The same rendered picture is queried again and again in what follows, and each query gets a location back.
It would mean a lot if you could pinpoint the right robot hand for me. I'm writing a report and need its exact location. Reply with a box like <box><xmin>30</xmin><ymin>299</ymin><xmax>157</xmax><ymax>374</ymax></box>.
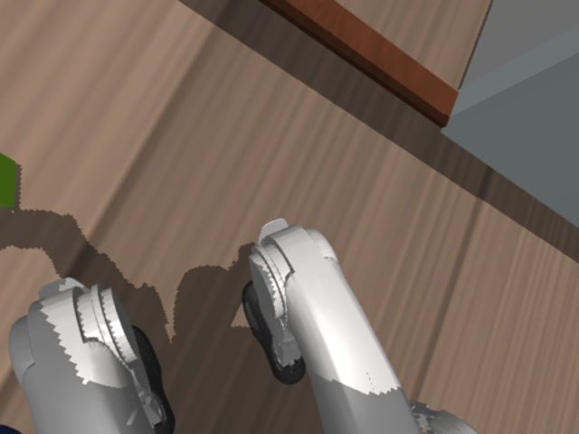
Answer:
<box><xmin>409</xmin><ymin>400</ymin><xmax>479</xmax><ymax>434</ymax></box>

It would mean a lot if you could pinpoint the left robot foot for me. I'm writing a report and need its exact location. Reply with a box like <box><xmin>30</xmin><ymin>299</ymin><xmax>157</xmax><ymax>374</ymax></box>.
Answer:
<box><xmin>132</xmin><ymin>325</ymin><xmax>176</xmax><ymax>434</ymax></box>

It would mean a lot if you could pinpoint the right robot foot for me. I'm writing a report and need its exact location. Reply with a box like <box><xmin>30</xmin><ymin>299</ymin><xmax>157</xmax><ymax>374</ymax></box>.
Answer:
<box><xmin>242</xmin><ymin>281</ymin><xmax>306</xmax><ymax>385</ymax></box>

